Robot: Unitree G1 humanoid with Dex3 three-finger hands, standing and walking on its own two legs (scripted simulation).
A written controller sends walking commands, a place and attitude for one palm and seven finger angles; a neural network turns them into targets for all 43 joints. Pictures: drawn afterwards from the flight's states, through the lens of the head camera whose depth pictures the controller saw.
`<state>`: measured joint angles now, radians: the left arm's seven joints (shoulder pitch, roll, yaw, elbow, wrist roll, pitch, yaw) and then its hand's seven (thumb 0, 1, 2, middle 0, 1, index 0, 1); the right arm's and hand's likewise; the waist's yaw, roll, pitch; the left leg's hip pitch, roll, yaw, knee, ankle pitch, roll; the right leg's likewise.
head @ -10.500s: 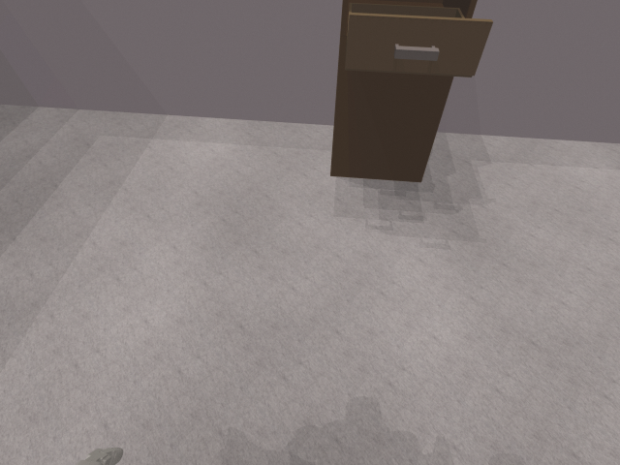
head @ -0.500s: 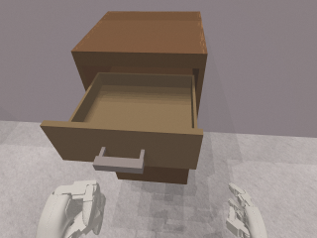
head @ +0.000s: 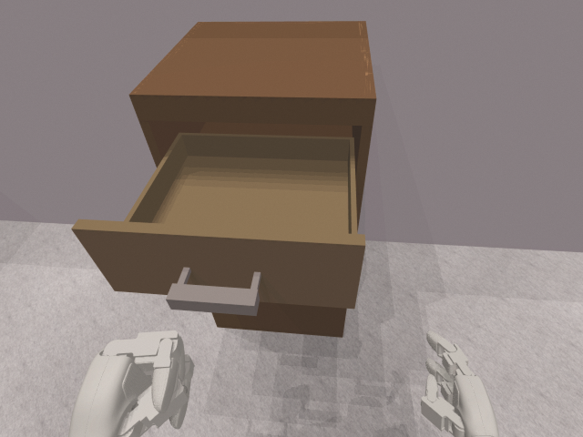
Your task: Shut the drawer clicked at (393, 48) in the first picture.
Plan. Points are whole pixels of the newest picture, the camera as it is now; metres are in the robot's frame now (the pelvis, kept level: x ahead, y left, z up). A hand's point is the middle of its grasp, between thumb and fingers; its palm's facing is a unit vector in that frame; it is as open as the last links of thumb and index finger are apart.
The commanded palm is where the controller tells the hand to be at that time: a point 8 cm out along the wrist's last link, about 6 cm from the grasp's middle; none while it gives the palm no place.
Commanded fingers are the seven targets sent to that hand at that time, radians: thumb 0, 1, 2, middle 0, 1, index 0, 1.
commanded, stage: bring the fist close to the handle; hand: left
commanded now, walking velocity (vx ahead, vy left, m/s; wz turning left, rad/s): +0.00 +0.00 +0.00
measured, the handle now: (217, 287) +0.32 +0.15 +0.04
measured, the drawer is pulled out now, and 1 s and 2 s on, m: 0.30 0.30 0.27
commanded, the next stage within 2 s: push the drawer shut in 1.34 s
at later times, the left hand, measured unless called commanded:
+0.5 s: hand (207, 373) +0.18 +0.12 +0.09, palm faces -0.01 -1.00 -0.02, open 3.3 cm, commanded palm +0.15 +0.17 +0.08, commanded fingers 0.00 0.90 0.90 -1.40 -1.60 -1.40 -1.60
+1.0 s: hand (226, 354) +0.22 +0.11 +0.04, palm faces -0.03 -1.00 -0.03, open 3.3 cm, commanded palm +0.20 +0.17 +0.04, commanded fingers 0.00 0.90 0.90 -1.40 -1.60 -1.40 -1.60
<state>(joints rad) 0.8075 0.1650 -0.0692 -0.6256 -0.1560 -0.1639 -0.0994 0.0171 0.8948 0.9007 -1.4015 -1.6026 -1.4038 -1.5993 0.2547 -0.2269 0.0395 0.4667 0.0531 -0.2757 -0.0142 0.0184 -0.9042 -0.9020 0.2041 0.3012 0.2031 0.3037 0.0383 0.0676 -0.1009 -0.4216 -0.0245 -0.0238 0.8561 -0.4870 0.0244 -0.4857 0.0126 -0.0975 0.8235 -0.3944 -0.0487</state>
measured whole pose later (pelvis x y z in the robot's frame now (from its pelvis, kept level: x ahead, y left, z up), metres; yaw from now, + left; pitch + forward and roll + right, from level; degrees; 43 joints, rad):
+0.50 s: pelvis +0.00 +0.00 -0.01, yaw +0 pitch +7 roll +0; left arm 0.66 0.13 -0.09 -0.39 -0.13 -0.25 -0.06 0.02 0.90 0.90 -1.40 -1.60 -1.40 -1.60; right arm 0.28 -0.24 0.03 0.47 0.03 -0.24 -0.01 0.02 -0.90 -0.90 0.20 0.30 0.20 0.30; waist 0.01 0.05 -0.10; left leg -0.53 -0.03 -0.01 0.91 -0.51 0.02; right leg -0.60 0.01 -0.09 0.89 -0.41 -0.05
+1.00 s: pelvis +0.00 +0.00 -0.03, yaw -1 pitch +12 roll -1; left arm 0.44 0.13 -0.08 -0.17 -0.11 -0.32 -0.01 0.02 0.90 0.90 -1.40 -1.60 -1.40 -1.60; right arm 0.26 -0.25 0.03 0.45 0.01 -0.17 0.01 0.02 -0.90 -0.90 0.21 0.30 0.20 0.30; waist -0.02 0.04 -0.12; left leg -0.70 -0.03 -0.01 1.04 -0.55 0.02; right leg -0.77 0.01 -0.09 1.00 -0.45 -0.05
